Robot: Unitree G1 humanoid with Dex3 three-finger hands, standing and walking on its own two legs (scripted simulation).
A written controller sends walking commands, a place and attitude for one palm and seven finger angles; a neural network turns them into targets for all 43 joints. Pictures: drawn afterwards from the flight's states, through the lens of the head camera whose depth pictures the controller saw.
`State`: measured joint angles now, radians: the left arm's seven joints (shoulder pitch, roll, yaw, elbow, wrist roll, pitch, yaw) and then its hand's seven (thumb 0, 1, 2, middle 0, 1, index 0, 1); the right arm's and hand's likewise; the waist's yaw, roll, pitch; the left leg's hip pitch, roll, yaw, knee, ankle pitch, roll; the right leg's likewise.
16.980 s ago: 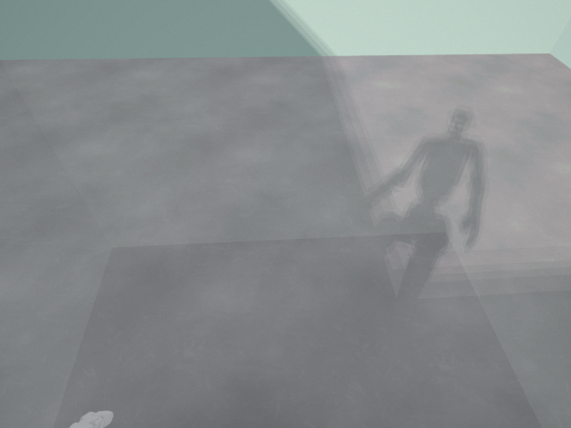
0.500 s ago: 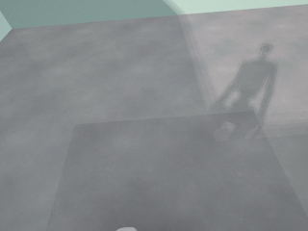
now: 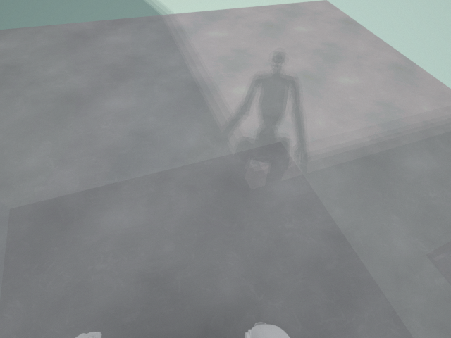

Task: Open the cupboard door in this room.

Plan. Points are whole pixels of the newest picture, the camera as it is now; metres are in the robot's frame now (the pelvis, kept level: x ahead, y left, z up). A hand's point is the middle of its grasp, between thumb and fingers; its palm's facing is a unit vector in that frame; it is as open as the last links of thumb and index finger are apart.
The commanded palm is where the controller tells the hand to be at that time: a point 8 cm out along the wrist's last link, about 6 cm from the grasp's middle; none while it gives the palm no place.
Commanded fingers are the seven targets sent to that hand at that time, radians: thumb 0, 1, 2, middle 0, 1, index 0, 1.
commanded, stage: turn or walk to find it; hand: left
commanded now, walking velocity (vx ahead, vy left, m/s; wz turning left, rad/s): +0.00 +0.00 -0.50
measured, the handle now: out of the picture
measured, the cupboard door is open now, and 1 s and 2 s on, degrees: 0 0 0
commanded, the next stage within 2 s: none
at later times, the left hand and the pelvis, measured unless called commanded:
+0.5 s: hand (171, 331) +0.15 +0.11 -0.15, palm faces -0.27 -0.93 -0.25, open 7.4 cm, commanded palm none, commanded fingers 0.00 0.90 0.90 -0.20 -0.30 -0.20 -0.30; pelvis +0.00 -0.04 +0.00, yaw -16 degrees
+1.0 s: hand (154, 308) +0.20 +0.16 -0.17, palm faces -0.45 -0.86 -0.22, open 7.4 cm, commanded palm none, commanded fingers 0.00 0.90 0.90 -0.20 -0.30 -0.20 -0.30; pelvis +0.03 +0.00 +0.00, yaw -31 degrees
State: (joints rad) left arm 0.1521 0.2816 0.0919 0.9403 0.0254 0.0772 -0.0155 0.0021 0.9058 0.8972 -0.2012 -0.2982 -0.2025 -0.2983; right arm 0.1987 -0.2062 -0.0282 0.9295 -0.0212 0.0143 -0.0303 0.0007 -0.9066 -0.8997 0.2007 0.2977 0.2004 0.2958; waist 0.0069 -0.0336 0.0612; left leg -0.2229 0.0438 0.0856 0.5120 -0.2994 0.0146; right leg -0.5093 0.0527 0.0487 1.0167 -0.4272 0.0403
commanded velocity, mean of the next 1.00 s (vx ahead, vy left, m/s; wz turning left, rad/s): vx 0.00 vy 0.00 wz -0.50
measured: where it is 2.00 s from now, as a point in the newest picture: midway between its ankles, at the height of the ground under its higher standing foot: outside the picture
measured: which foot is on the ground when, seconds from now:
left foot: down 0.00-0.30, up 0.32-0.74, down 0.76-1.00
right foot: up 0.00-0.28, down 0.30-0.76, up 0.78-1.00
